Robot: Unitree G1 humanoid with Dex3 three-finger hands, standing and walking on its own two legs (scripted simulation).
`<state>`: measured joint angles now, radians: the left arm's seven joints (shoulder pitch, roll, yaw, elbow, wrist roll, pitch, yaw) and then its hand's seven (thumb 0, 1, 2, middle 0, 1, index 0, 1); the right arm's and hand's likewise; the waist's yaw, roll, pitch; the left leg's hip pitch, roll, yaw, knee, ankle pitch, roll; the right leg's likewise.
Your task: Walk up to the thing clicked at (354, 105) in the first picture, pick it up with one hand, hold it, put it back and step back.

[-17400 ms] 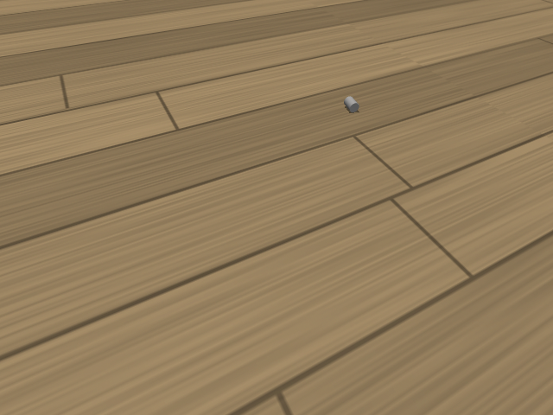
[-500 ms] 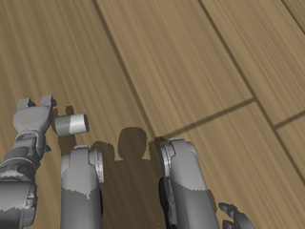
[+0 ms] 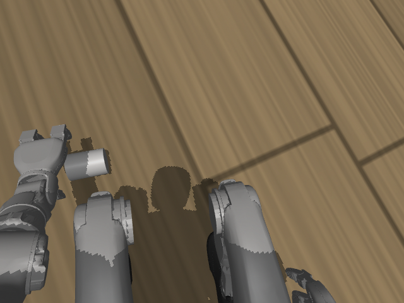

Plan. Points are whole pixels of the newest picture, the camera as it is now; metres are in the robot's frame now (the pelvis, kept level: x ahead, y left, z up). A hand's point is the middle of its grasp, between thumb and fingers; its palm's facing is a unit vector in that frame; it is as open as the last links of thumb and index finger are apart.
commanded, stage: rise first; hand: left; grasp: from above
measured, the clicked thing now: (87, 164) +0.43 +0.23 -0.30
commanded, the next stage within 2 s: approach in 1.16 s
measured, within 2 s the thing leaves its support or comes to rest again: neither
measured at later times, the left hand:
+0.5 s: hand (58, 170) +0.39 +0.26 -0.18, palm faces -0.43 -0.10 -0.90, open 13.7 cm
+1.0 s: hand (59, 171) +0.39 +0.25 -0.18, palm faces -0.43 -0.11 -0.90, open 13.7 cm
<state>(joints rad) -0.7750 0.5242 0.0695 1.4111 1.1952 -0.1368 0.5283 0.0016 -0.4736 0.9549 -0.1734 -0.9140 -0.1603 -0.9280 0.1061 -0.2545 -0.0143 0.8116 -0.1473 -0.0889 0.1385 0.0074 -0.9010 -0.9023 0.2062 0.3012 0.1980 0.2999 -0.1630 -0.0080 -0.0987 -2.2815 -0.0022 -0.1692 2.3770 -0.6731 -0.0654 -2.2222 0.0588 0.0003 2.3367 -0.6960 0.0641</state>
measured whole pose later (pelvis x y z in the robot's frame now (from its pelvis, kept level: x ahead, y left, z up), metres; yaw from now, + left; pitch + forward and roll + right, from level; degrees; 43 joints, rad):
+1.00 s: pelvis +0.00 +0.00 +0.00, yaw +0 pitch +33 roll -5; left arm -0.78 0.50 0.06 1.45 1.20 -0.12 0.57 0.00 -0.47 0.94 -0.20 -0.88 -0.18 -0.90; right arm 0.12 -0.27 -0.02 0.83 -0.16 -0.11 0.17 0.01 -0.90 -0.90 0.21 0.30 0.20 0.30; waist -0.17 0.00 -0.11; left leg -2.28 0.00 -0.17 2.38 -0.67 -0.07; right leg -2.22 0.06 0.00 2.33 -0.69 0.06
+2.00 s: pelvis +0.00 +0.00 -0.01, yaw -1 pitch +33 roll -5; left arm -0.93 0.53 0.01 1.59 1.12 -0.09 0.53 0.00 -0.55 1.00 -0.10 -0.99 -0.09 -0.99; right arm 0.16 -0.27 0.04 0.84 -0.20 -0.13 0.26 0.01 -0.91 -0.90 0.20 0.30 0.20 0.30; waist -0.23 0.01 -0.04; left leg -2.30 0.00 -0.19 2.42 -0.69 -0.06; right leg -2.25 0.07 -0.01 2.37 -0.69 0.07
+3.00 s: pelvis +0.00 +0.01 -0.03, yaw -6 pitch +28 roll -11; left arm -0.96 0.70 0.07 1.82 1.23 -0.17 0.77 0.00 -0.48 0.96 -0.09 -1.01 -0.10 -1.00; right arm 0.09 -0.30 0.15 0.85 -0.32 -0.31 0.38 0.01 -0.90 -0.90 0.20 0.30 0.19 0.30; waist -0.32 -0.06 0.06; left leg -2.34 -0.01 -0.28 2.54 -0.71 -0.07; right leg -2.24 0.09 -0.08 2.41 -0.69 0.08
